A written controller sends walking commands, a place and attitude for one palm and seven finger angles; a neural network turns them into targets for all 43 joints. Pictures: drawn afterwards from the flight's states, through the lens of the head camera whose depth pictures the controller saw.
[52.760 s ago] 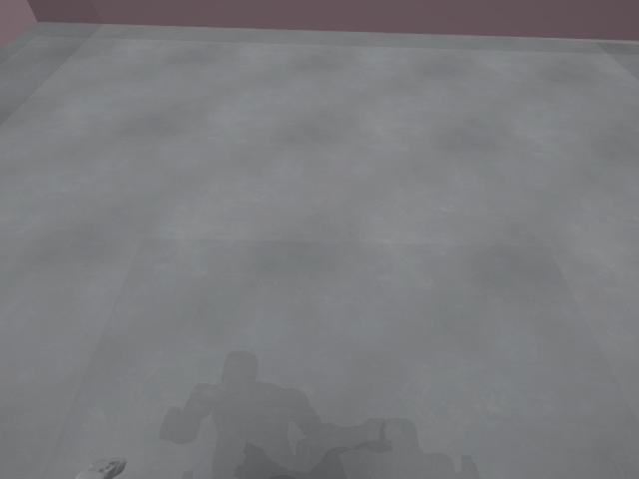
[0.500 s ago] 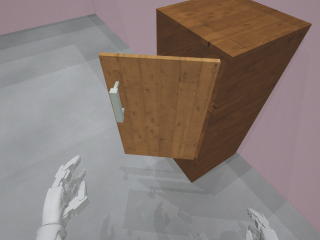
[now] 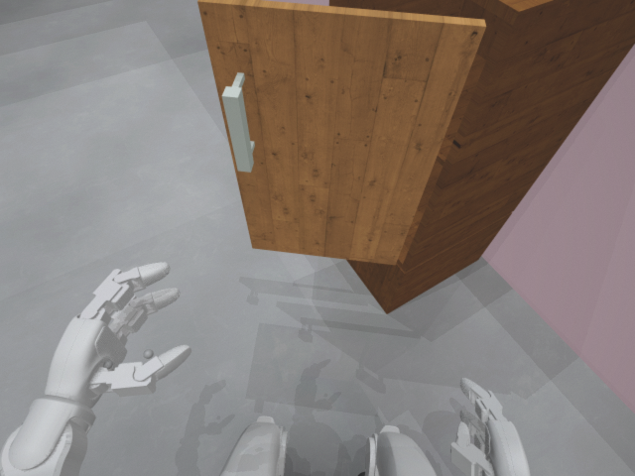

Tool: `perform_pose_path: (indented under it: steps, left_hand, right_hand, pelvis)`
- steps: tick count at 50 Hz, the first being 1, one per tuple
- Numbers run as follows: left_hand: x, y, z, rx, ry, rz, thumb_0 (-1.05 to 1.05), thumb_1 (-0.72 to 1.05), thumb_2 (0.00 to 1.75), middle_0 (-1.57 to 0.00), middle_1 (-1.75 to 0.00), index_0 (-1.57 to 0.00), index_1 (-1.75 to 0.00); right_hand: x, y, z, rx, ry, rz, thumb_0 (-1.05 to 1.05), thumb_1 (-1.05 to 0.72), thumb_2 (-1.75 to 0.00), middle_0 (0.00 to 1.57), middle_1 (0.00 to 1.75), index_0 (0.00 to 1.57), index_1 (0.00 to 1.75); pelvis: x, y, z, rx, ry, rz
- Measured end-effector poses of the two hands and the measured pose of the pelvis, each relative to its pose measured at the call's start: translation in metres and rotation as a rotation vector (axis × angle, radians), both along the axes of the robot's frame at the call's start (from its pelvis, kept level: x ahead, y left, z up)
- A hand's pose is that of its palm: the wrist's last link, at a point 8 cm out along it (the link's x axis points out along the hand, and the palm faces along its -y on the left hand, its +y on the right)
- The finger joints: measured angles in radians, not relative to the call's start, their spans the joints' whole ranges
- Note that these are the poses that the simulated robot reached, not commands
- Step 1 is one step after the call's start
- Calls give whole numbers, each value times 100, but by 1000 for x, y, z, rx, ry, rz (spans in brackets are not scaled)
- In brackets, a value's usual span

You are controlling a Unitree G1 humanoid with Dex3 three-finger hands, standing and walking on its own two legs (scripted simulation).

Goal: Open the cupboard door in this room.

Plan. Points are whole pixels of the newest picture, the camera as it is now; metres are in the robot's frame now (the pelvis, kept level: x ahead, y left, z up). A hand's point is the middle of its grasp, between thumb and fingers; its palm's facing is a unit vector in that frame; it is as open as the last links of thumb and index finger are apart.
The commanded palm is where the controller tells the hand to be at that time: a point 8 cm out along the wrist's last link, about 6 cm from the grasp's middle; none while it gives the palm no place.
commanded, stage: raise the hand with hooked fingers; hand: left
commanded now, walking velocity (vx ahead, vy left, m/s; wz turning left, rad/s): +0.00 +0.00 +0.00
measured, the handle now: (242, 124) +0.61 +0.17 +0.05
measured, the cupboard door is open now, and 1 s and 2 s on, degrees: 52 52 52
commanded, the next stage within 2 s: move the hooked fingers beside the handle in 1.38 s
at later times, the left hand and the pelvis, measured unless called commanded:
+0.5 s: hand (106, 318) +0.27 +0.26 +0.06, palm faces -0.04 -1.00 -0.06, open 13.3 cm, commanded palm +0.25 +0.31 +0.06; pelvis +0.01 +0.02 +0.01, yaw +0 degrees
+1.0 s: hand (89, 275) +0.31 +0.28 +0.08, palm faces -0.05 -1.00 -0.06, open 14.0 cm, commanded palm +0.29 +0.33 +0.08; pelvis +0.02 +0.01 +0.02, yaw -1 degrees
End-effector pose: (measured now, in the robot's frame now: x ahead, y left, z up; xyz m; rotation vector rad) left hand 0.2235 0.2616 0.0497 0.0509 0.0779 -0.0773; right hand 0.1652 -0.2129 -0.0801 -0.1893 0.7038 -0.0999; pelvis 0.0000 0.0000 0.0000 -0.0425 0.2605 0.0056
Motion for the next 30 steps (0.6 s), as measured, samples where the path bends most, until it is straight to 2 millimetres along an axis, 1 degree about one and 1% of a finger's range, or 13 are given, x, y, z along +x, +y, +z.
perform_pose_path:
  steps: [3,5,7,10,13,17,24,30]
  left_hand:
    - [5,9,2,1,12,17,1,19,60,-25,-76,-25,-75]
    - [7,15,4,4,6,27,1,14,58,-26,-79,-25,-78]
    - [8,20,5,6,-5,34,1,10,56,-26,-82,-26,-81]
    - [10,25,5,5,-14,29,1,3,53,-26,-86,-26,-86]
    - [13,29,4,2,-15,24,1,-4,50,-27,-91,-27,-90]
    - [18,34,6,3,-19,21,0,-13,46,-28,-97,-27,-96]
    - [28,48,14,11,-33,36,0,-30,39,-29,-107,-29,-107]
    - [36,60,19,14,-27,40,0,-42,34,-30,-115,-29,-114]
  right_hand:
    - [-17,-6,1,-14,32,-33,2,-90,-89,21,30,20,30]
    - [-25,-12,3,-34,44,-47,2,-90,-89,21,30,20,30]
    - [-29,-18,7,-58,50,-57,2,-90,-89,20,30,20,30]
    - [-29,-26,13,-96,46,-62,2,-90,-90,20,30,20,30]
    - [-24,-31,20,-125,30,-61,2,-90,-90,20,30,20,30]
    - [-11,-30,29,-140,-5,-47,2,-90,-90,20,30,20,30]
    - [14,-14,38,-116,-50,3,1,-90,-90,20,30,20,30]
    - [24,-2,37,-88,-50,40,1,-90,-90,20,30,20,30]
  pelvis:
    - [0,4,4,3,3,-7]
    - [1,6,6,5,5,-11]
    - [2,9,7,5,6,-12]
    - [3,13,8,3,6,-12]
    - [5,15,8,1,5,-11]
    - [7,18,10,-3,2,-9]
    - [12,19,14,-8,0,-5]
    - [16,19,16,-11,3,-2]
